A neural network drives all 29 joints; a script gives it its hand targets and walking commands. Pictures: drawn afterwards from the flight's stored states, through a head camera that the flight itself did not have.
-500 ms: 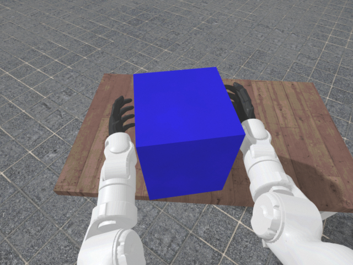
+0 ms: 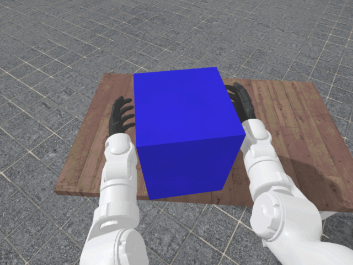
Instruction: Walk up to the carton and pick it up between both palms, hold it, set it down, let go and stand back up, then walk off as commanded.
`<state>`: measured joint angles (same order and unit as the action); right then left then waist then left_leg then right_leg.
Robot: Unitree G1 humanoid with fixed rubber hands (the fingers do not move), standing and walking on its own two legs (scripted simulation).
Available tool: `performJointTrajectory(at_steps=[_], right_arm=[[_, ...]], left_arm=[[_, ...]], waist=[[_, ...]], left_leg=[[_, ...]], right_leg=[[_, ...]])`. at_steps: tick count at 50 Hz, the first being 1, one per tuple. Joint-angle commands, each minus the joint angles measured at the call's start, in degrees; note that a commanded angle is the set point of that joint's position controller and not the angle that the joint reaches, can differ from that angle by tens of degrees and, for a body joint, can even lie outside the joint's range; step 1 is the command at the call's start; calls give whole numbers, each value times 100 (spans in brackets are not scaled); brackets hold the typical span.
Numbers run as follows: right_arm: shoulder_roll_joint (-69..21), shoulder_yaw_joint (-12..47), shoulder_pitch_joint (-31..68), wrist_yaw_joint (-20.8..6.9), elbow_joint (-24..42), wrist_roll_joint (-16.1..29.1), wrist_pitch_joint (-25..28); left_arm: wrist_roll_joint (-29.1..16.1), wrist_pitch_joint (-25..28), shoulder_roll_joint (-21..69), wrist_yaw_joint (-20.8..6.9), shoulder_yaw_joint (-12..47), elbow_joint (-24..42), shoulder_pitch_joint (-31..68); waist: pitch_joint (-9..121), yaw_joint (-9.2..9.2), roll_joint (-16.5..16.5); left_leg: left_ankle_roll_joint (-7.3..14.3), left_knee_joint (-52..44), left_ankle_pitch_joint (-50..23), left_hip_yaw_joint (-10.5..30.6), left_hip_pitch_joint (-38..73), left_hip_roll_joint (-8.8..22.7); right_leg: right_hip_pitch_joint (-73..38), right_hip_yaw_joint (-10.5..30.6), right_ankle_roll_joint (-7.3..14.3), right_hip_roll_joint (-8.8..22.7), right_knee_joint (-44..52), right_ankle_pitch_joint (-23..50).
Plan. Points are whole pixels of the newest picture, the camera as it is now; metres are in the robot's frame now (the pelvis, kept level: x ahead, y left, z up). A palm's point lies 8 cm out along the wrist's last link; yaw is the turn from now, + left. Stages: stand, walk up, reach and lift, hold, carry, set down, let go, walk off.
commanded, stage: set down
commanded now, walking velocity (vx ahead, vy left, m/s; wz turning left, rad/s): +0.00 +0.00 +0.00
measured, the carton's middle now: (181, 136) +0.42 +0.03 +0.04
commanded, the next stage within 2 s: none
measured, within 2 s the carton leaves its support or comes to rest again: neither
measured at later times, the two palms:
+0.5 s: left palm (119, 137) +0.39 +0.18 +0.06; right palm (240, 120) +0.46 -0.11 +0.07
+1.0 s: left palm (105, 127) +0.39 +0.20 +0.10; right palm (269, 102) +0.47 -0.17 +0.13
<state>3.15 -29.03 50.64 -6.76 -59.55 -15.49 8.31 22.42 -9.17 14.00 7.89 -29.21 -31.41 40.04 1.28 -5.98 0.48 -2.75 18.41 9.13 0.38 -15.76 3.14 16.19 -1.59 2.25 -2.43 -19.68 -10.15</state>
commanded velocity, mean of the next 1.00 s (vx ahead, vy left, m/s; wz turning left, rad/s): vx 0.00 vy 0.00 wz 0.00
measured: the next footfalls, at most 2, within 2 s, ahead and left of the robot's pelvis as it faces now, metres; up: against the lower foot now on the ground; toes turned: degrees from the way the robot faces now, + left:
none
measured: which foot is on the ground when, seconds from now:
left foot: down 0.00-1.00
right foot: down 0.00-1.00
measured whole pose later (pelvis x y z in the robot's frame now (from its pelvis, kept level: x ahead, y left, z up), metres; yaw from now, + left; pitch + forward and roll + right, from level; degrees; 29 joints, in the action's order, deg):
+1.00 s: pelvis -0.02 +0.00 -0.01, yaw -1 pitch +18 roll +0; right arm 24.9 11.0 59.0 -3.6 -65.7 25.6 -1.1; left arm 3.1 -12.5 0.6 14.8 -18.7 -41.7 45.6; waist 12.4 -8.5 -0.4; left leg -3.7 20.8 7.2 0.3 -31.5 4.4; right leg 31.1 -1.5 2.6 -3.6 -19.7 -6.7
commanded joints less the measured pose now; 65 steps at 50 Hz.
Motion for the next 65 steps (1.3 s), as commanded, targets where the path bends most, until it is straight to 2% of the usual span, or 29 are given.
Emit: performJointTrajectory(at_steps=[1,6,9,10,14,17,19,20,21,22,27,28,29,32,36,38,42,44,45,48,49,53,55,56,57,58,61,63,65], right_arm=[[-1837,1036,2839,-580,-74,-411,-14],[-1375,1101,2832,-484,-50,-201,2],[-678,1103,2814,-338,-113,-37,-47],[-229,1161,2788,-261,-139,113,-35],[607,1475,2989,45,-428,775,-64],[706,2054,3286,201,-680,1449,-96],[1341,2468,3433,340,-398,2081,20],[1424,2570,3459,391,-639,2254,19],[1720,2715,3625,434,-285,2489,64],[1896,2902,3556,463,-408,2739,65],[2342,3209,3785,510,-65,3329,0],[2304,3247,3810,518,-204,3346,-15],[2431,3229,3838,508,195,3339,39],[2515,3372,3759,479,14,3443,6],[2694,3470,3853,450,214,3667,-6],[2943,3563,3927,435,713,3771,-51],[3042,3742,4025,397,681,4089,-270],[3187,3787,4231,339,1060,4217,-447],[3213,3793,4201,302,855,4279,-550],[3190,3874,4243,192,1010,4438,-868],[3215,3911,4312,158,745,4466,-986],[3225,3920,4530,68,916,4591,-1356],[3263,3874,4673,18,681,4590,-1550],[3298,3834,4767,6,890,4580,-1635],[3267,3852,4754,-30,650,4542,-1739],[3271,3799,4763,-37,752,4465,-1817],[3326,3725,4946,-51,693,4449,-2041],[3399,3637,5056,-21,645,4377,-2171],[3445,3566,5043,2,890,4361,-2265]], left_arm=[[716,258,1330,-408,163,-116,2205],[601,321,1003,-244,191,92,2172],[526,316,449,-86,127,23,2143],[452,342,94,15,93,26,2088],[-107,380,-381,381,653,63,2336],[-466,431,-506,574,924,-482,2520],[-903,546,-900,707,1251,-558,2550],[-1029,596,-890,725,1392,-883,2585],[-1251,684,-1155,793,1500,-767,2616],[-1455,708,-1217,828,1644,-986,2516],[-2150,800,-1441,853,2002,-750,2679],[-2166,831,-1447,841,2034,-950,2729],[-2263,860,-1465,841,2056,-507,2704],[-2237,801,-1602,775,1983,-733,2560],[-2354,767,-1767,717,1995,-276,2644],[-2387,616,-1984,705,1902,164,2657],[-2492,324,-2055,635,1942,120,2568],[-2574,90,-2213,642,1918,567,2830],[-2556,-13,-2166,632,1913,533,2796],[-2679,-350,-2316,625,1942,698,2934],[-2715,-478,-2264,636,2031,280,2946],[-2905,-789,-2445,735,2088,677,3395],[-3007,-971,-2505,792,2133,468,3608],[-3034,-1065,-2629,831,2076,653,3773],[-3112,-1159,-2543,861,2200,290,3749],[-3147,-1240,-2625,889,2166,430,3826],[-3203,-1518,-2649,1018,2184,395,4131],[-3197,-1713,-2723,1051,2130,204,4209],[-3167,-1883,-2682,1064,2097,459,4140]], waist=[[2416,-783,507],[2501,-802,373],[2407,-779,433],[2472,-842,399],[2653,-712,318],[2774,-781,373],[3584,-789,194],[3509,-699,145],[4000,-775,94],[4047,-788,94],[4698,-807,88],[4545,-811,83],[4991,-812,162],[4891,-800,323],[5128,-761,259],[5469,-801,367],[5072,-763,454],[5252,-779,477],[4987,-765,457],[4741,-785,586],[4453,-741,583],[4502,-753,416],[4116,-698,415],[4128,-773,389],[3817,-711,444],[3783,-756,446],[3916,-766,288],[3703,-785,364],[3925,-740,371]], left_leg=[[387,-45,-2373,-880,389,-416],[360,28,-2547,-877,504,-405],[379,8,-2417,-849,503,-397],[354,31,-2470,-854,519,-381],[264,187,-2508,-728,497,-322],[218,337,-2262,-673,204,-297],[102,555,-2681,-631,215,-269],[43,644,-2528,-603,174,-244],[-26,730,-2724,-595,318,-236],[-87,860,-2800,-548,360,-197],[-173,1099,-2973,-499,388,-152],[-152,1140,-2847,-475,227,-145],[-180,1171,-3084,-467,315,-139],[-156,1153,-3047,-468,112,-147],[-172,1156,-3088,-462,-19,-187],[-174,1148,-3417,-465,35,-198],[-147,1066,-3177,-467,-170,-246],[-156,1014,-3261,-476,-28,-251],[-131,965,-3059,-457,-34,-257],[-71,857,-2816,-419,60,-273],[-67,797,-2556,-406,-93,-277],[-43,690,-2071,-389,-165,-274],[-48,628,-1694,-326,-246,-269],[-17,566,-1492,-330,-198,-268],[-6,530,-1179,-299,-325,-242],[-4,494,-1093,-299,-299,-247],[-30,487,-877,-271,-329,-204],[-2,427,-676,-271,-395,-206],[-25,451,-838,-252,-264,-194]], right_leg=[[-1158,-199,-270,-9,185,1810],[-982,-210,-271,-47,185,1801],[-891,-182,-275,-60,259,1677],[-893,-142,-258,-60,240,1710],[-460,-133,-231,-123,294,1543],[-274,2,-173,-177,269,1334],[-377,82,-131,-224,83,1900],[-202,97,-133,-232,52,1704],[-189,74,-94,-286,2,1774],[-50,81,-74,-312,-36,1687],[223,52,-32,-323,-212,1648],[301,84,-18,-305,-227,1563],[148,46,-30,-339,-291,1792],[11,80,-76,-338,-341,2116],[-329,96,-107,-340,-456,2574],[-739,126,-172,-360,-529,3215],[-926,165,-235,-337,-549,3343],[-1099,186,-239,-369,-544,3471],[-974,184,-259,-356,-497,3292],[-990,197,-264,-344,-402,2983],[-930,192,-269,-329,-361,2749],[-1046,241,-211,-282,-335,2193],[-808,196,-191,-263,-247,1581],[-762,227,-178,-243,-214,1265],[-634,194,-145,-241,-182,822],[-584,201,-121,-210,-153,664],[-468,205,-95,-202,-159,428],[-503,211,-96,-190,-138,277],[-635,228,-105,-207,-144,530]])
